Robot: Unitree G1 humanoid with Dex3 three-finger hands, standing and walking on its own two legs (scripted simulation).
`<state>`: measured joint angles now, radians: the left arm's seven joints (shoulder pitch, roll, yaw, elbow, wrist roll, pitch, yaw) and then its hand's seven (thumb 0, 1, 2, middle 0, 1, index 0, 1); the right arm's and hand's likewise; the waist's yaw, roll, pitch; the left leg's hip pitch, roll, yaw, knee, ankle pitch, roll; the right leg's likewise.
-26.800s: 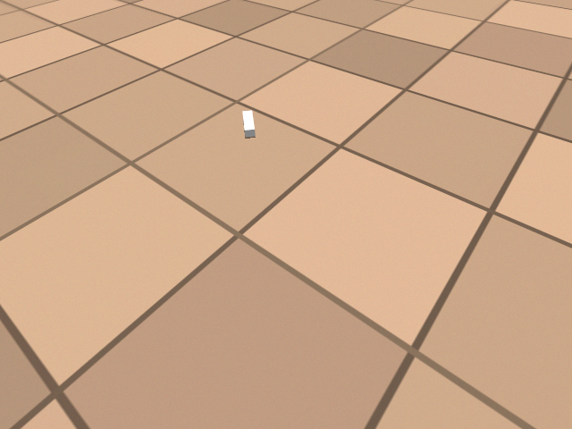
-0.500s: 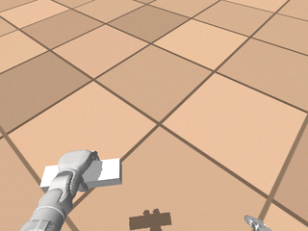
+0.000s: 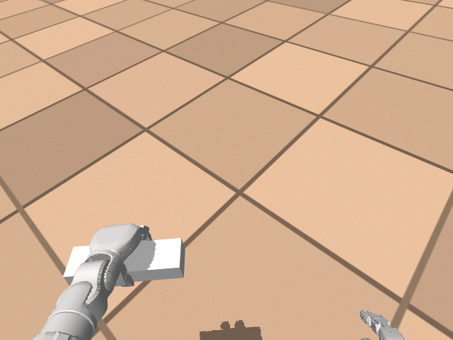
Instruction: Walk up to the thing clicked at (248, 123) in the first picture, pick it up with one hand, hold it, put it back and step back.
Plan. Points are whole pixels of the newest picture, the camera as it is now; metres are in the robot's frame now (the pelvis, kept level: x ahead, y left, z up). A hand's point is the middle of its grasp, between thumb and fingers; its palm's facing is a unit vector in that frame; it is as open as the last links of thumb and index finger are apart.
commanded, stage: hold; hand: left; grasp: from above
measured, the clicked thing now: (128, 262) +0.31 +0.23 -0.07
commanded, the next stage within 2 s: crouch in 1.20 s
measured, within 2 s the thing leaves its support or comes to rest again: neither
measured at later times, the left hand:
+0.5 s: hand (125, 270) +0.28 +0.21 -0.03, palm faces -0.44 -0.06 -0.90, open 9.5 cm
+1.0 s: hand (125, 261) +0.29 +0.21 -0.02, palm faces -0.45 -0.06 -0.89, open 9.6 cm
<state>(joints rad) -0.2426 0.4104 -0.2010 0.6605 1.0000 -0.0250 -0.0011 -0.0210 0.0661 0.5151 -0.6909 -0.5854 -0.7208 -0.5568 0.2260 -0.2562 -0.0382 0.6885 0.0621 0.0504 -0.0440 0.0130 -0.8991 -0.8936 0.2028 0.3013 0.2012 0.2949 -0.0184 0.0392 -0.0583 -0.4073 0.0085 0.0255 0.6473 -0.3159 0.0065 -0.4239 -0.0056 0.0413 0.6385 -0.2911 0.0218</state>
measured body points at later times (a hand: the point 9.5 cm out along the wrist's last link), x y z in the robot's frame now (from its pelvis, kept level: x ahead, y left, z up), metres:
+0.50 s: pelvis -0.02 -0.01 +0.01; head -0.01 -0.03 +0.46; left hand +0.30 +0.21 +0.02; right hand +0.13 -0.26 -0.11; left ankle +0.01 +0.11 -0.72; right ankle +0.02 -0.13 -0.72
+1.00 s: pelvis +0.00 -0.01 +0.01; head +0.01 -0.03 +0.46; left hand +0.31 +0.21 +0.03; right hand +0.15 -0.26 -0.10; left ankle +0.01 +0.11 -0.72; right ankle +0.02 -0.13 -0.72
